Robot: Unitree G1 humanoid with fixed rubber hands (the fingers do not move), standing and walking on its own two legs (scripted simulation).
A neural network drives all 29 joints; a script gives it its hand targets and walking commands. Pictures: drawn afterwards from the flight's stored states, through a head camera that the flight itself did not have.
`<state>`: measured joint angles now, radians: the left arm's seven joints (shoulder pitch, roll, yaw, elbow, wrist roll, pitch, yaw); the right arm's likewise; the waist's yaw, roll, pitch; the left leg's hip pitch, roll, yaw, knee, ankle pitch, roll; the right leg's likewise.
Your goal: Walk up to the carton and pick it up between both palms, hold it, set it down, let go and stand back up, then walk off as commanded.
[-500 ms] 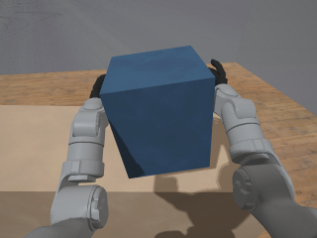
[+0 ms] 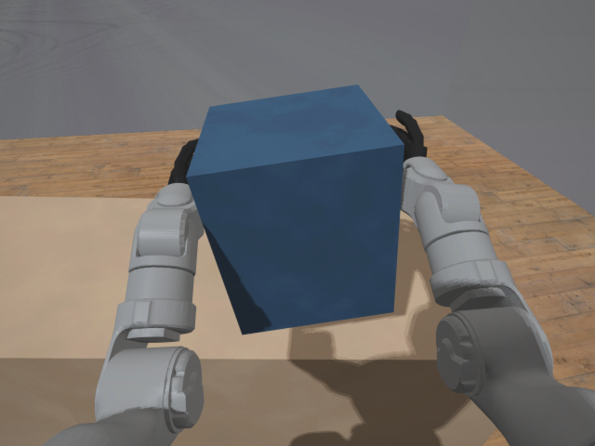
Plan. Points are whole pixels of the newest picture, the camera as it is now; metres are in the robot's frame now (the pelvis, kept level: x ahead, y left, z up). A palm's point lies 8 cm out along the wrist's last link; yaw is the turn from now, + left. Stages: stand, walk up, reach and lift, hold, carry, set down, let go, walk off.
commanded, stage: hold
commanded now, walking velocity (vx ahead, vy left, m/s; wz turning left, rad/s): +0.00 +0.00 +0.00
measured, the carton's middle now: (300, 208) +0.36 +0.00 +0.19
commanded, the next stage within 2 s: set down in 0.30 s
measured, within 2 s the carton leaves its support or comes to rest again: neither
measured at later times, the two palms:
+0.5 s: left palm (176, 189) +0.37 +0.16 +0.23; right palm (403, 154) +0.37 -0.13 +0.27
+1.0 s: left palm (187, 195) +0.40 +0.16 +0.19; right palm (394, 188) +0.39 -0.14 +0.21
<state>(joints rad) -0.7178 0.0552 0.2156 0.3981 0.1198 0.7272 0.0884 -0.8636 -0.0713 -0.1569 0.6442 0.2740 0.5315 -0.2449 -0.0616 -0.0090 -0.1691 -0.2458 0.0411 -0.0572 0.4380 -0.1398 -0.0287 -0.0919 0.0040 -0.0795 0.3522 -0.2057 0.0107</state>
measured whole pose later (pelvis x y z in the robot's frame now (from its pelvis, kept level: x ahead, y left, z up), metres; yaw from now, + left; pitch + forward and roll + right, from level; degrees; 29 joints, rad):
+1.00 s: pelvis +0.01 +0.00 +0.00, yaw +0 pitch -7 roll -2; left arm -0.76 0.05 0.35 0.46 0.26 0.46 -0.02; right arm -0.83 0.05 -0.26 0.81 -0.04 0.06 -0.13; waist -0.08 -0.07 0.00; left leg -0.16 0.04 -0.06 0.43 -0.15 -0.03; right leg -0.01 0.00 -0.08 0.34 -0.22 0.01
